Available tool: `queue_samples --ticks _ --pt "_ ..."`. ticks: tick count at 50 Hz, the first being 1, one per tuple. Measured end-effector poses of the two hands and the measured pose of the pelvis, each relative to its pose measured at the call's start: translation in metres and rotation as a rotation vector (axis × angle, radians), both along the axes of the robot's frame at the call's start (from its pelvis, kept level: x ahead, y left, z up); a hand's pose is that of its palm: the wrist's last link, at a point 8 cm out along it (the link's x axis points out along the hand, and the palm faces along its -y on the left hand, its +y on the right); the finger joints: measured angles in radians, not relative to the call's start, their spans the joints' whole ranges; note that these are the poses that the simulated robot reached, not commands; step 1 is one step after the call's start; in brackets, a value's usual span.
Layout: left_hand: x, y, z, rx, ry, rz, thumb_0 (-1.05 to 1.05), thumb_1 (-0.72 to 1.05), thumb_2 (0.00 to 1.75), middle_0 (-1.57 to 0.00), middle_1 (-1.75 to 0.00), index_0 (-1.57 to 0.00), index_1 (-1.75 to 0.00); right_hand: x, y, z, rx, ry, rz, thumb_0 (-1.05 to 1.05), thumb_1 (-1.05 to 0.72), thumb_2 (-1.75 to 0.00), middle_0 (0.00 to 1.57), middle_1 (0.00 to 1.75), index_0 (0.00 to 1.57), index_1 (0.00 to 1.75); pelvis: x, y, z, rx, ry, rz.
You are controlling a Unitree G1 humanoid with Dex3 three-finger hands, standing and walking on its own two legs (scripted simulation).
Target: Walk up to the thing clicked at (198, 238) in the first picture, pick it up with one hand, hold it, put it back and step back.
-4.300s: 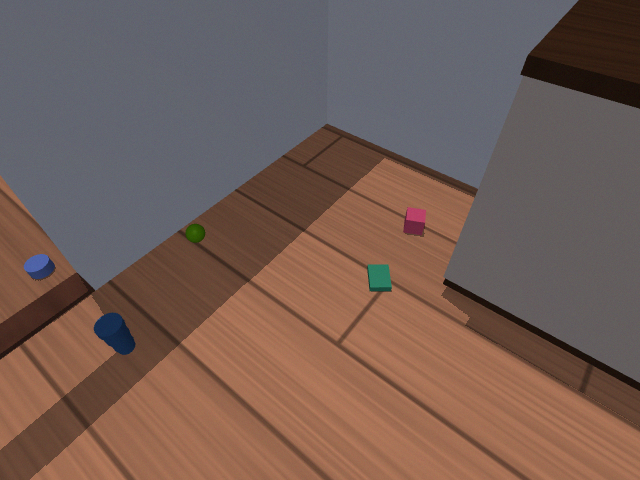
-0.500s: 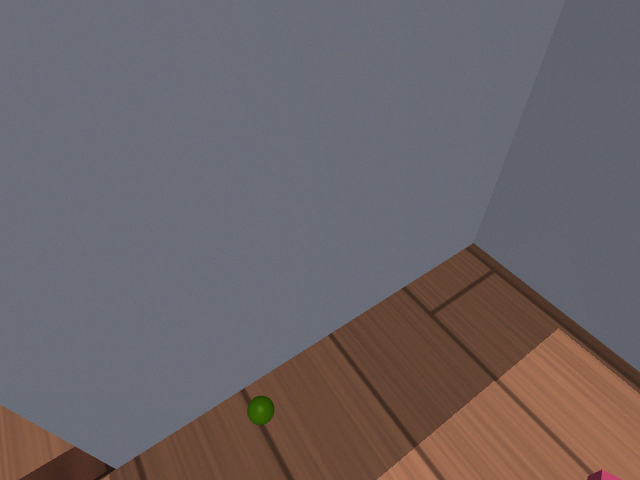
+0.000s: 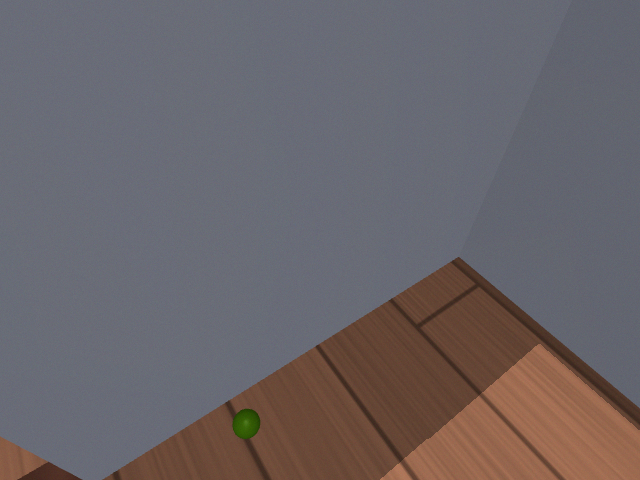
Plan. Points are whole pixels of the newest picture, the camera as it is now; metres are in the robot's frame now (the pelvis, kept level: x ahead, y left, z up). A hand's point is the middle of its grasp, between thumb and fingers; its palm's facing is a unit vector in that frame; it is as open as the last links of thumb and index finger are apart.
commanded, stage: walk up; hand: left
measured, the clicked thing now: (246, 423) +0.42 +0.23 -0.74
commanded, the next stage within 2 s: stand in 0.84 s
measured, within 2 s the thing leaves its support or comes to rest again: neither
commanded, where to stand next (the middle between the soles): +0.05 -0.01 m, yaw +0 degrees
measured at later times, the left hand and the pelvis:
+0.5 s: hand out of the picture +0.08 +0.25 -0.15, palm faces -0.01 -0.93 -0.36, open 7.3 cm; pelvis +0.01 -0.01 +0.00, yaw +0 degrees
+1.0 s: hand out of the picture +0.09 +0.25 -0.15, palm faces -0.02 -0.94 -0.35, open 7.3 cm; pelvis +0.01 -0.01 +0.01, yaw +0 degrees
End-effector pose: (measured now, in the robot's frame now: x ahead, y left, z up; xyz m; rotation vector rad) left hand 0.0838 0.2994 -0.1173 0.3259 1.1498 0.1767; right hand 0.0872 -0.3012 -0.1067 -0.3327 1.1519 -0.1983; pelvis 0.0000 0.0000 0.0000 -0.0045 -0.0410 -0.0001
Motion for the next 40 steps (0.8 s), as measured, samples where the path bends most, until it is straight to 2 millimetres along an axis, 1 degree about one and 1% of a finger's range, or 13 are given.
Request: queue_samples --ticks 4,8,18,30,40 --pt "-0.003 0.0 0.002 0.008 0.022 0.009 0.0 0.91 0.9 -0.2 -0.3 -0.2 -0.3 0.007 -0.003 0.0 0.002 -0.005 -0.001 0.01 -0.9 -0.9 0.21 0.3 0.2 0.3 0.002 -0.001 0.001 0.001 -0.002 0.002" --pt "-0.007 0.0 0.005 0.018 0.04 0.021 0.0 0.91 0.9 -0.2 -0.3 -0.2 -0.3 0.01 -0.004 -0.002 0.01 0.002 0.001 0.01 -0.9 -0.9 0.21 0.3 0.2 0.3 0.004 -0.003 0.003 0.002 -0.003 0.003" --pt "-0.014 -0.001 0.008 0.028 0.064 0.047 0.0 0.91 0.9 -0.2 -0.3 -0.2 -0.3 0.005 -0.003 -0.008 0.029 0.04 -0.005 0.01 -0.9 -0.9 0.21 0.3 0.2 0.3 0.007 -0.007 0.004 0.004 -0.009 0.007" --pt "-0.006 -0.008 0.005 0.01 0.059 0.037 0.0 0.91 0.9 -0.2 -0.3 -0.2 -0.3 -0.007 -0.005 -0.008 0.024 0.069 -0.023 0.01 -0.9 -0.9 0.21 0.3 0.2 0.3 0.008 -0.008 0.005 0.004 -0.009 0.003" --pt "0.002 -0.009 0.005 0.003 0.052 0.033 0.0 0.91 0.9 -0.2 -0.3 -0.2 -0.3 -0.01 -0.005 -0.007 0.015 0.076 -0.032 0.01 -0.9 -0.9 0.21 0.3 0.2 0.3 0.01 -0.007 0.006 0.005 -0.005 0.002"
